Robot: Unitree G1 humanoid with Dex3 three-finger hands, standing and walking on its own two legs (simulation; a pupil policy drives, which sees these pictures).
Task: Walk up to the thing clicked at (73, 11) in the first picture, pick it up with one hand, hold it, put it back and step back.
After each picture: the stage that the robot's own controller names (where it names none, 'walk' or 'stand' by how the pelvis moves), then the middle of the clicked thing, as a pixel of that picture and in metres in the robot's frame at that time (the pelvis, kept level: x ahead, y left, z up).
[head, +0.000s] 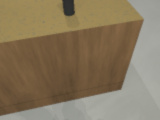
stand; (68, 4) +0.87 +0.10 +0.04
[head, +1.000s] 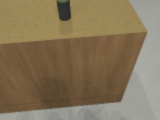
walk; (64, 8) +0.78 +0.15 +0.06
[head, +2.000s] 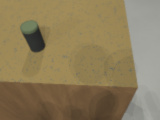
stand; (33, 37) +0.52 +0.25 +0.05
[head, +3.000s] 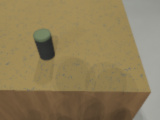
stand; (44, 45) +0.51 +0.18 +0.06
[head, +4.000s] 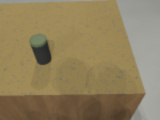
stand; (41, 50) +0.51 +0.20 +0.04
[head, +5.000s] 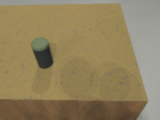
stand; (42, 53) +0.49 +0.19 +0.04
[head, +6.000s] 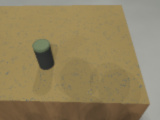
stand; (44, 55) +0.48 +0.19 +0.04
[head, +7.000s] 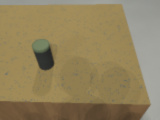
rise first; (43, 55) +0.48 +0.19 +0.04
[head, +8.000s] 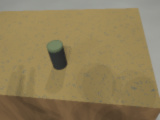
rise first; (57, 55) +0.49 +0.17 +0.04
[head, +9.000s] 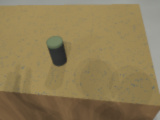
go down; (57, 51) +0.50 +0.17 +0.04
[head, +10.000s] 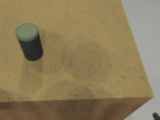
go down; (30, 43) +0.47 +0.16 +0.07
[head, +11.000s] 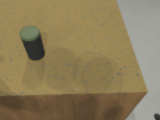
approach; (33, 44) +0.50 +0.17 +0.07
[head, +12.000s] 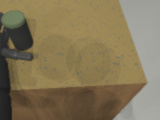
close; (19, 31) +0.50 +0.18 +0.10
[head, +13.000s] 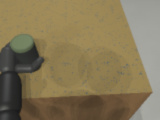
lift; (27, 54) +0.42 +0.18 +0.10
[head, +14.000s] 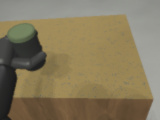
lift; (28, 48) +0.33 +0.17 +0.25
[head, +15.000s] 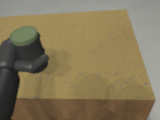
hold; (31, 51) +0.34 +0.16 +0.23
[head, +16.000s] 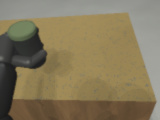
hold; (29, 46) +0.33 +0.16 +0.26
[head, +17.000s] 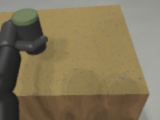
crouch; (30, 33) +0.40 +0.16 +0.24
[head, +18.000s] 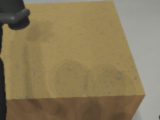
lower; (12, 7) +0.48 +0.19 +0.26
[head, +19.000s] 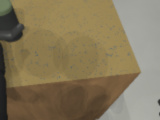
lower; (6, 21) +0.53 +0.18 +0.11
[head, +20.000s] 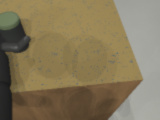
lower; (13, 33) +0.49 +0.18 +0.10
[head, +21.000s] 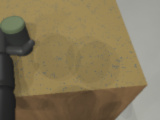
lower; (18, 37) +0.48 +0.18 +0.10
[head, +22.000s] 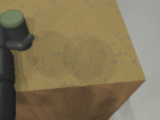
lower; (17, 31) +0.50 +0.17 +0.10
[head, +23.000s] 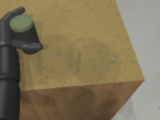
open; (26, 35) +0.49 +0.15 +0.09
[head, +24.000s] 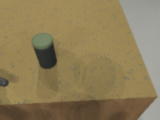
sink last; (45, 51) +0.45 +0.13 +0.08
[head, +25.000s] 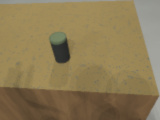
stand; (60, 48) +0.50 +0.14 +0.08
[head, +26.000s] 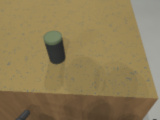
stand; (55, 48) +0.48 +0.14 +0.07
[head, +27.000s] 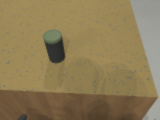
stand; (54, 47) +0.48 +0.14 +0.08
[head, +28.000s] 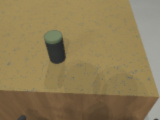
stand; (55, 47) +0.48 +0.13 +0.09
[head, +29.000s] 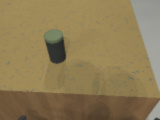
stand; (55, 47) +0.48 +0.13 +0.09
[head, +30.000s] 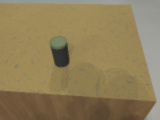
stand; (60, 52) +0.49 +0.13 +0.05
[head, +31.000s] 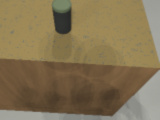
walk; (62, 17) +0.56 +0.09 +0.07
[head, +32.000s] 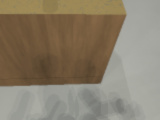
walk; out of the picture +0.81 +0.20 +0.06
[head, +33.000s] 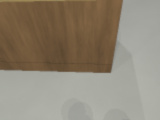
stand; out of the picture +1.13 +0.15 +0.06
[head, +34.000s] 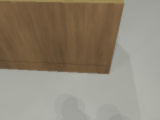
stand; out of the picture +1.12 +0.12 +0.04
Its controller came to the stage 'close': yes
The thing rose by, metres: 0.23
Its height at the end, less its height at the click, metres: +0.00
